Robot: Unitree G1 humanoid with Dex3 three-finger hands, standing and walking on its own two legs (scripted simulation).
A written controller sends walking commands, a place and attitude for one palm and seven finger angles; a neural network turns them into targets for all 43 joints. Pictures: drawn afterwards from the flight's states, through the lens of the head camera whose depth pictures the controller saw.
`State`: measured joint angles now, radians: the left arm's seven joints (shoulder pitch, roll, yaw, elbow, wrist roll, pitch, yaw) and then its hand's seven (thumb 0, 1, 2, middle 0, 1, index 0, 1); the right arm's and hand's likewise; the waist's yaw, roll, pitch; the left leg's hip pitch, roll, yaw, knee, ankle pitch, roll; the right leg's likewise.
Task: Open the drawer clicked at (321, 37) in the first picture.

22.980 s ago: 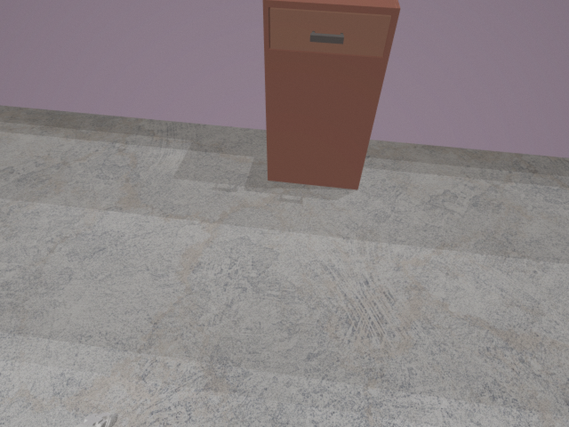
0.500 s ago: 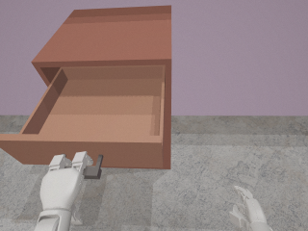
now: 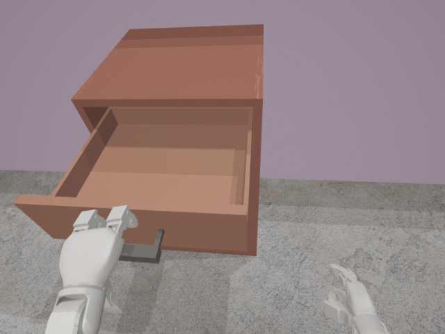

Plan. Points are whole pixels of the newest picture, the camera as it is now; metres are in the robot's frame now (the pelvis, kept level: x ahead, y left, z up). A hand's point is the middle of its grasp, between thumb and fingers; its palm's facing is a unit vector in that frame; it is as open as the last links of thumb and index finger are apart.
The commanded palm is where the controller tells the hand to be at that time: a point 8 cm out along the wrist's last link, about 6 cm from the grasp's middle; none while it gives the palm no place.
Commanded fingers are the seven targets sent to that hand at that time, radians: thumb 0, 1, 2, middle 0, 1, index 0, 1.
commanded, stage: lift the hand off the handle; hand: left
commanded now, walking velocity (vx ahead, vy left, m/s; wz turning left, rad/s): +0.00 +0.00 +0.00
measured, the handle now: (130, 242) +0.26 +0.23 +0.02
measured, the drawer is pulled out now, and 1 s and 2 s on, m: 0.30 0.30 0.30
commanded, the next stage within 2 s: draw the hand back to the body in 0.94 s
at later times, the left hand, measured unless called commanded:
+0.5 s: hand (95, 229) +0.23 +0.23 +0.12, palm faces +0.14 -0.09 -0.99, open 13.8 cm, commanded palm +0.18 +0.22 +0.17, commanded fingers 0.00 -0.50 0.30 -0.30 -1.20 -0.30 -1.20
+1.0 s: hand (84, 212) +0.23 +0.23 +0.16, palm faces +0.10 -0.10 -0.99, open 13.9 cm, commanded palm +0.19 +0.23 +0.22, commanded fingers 0.00 -0.50 0.30 -0.30 -1.20 -0.30 -1.20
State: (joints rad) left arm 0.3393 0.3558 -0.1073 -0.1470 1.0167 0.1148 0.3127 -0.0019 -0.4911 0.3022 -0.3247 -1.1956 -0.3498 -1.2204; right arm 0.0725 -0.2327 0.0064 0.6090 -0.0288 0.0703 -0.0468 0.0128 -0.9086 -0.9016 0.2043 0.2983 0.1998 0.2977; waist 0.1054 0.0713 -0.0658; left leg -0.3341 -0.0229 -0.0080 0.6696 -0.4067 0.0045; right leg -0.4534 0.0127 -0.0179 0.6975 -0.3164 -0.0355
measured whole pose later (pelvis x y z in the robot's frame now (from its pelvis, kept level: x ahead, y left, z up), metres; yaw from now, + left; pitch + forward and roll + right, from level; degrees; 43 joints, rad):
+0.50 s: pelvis +0.00 +0.00 +0.02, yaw +0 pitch +0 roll +0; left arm 0.27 0.44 -0.08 -0.33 0.94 0.19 0.11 0.00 -0.49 0.30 -0.32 -1.20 -0.33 -1.21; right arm 0.05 -0.24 0.05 0.61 0.00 0.12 -0.02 0.01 -0.91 -0.90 0.20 0.30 0.20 0.30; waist 0.12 0.10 -0.02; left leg -0.15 -0.02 -0.01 0.49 -0.33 0.01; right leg -0.27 0.02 -0.02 0.52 -0.24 -0.03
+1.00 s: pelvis -0.01 +0.00 +0.02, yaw +0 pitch -3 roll +1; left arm 0.16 0.52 -0.03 -0.38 0.85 0.22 -0.07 0.00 -0.49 0.30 -0.32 -1.20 -0.32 -1.20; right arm 0.02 -0.26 0.07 0.60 0.02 0.14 -0.02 0.01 -0.91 -0.90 0.20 0.30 0.20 0.30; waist 0.11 0.12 0.01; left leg -0.09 -0.02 -0.02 0.41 -0.27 0.00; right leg -0.20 0.02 -0.03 0.44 -0.19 -0.03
